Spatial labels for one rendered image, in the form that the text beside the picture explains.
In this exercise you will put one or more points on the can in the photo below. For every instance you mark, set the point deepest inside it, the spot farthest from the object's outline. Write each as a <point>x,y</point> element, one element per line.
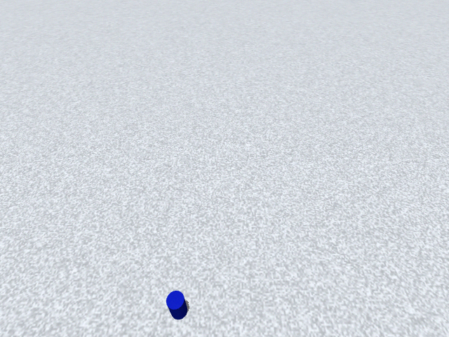
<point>176,304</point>

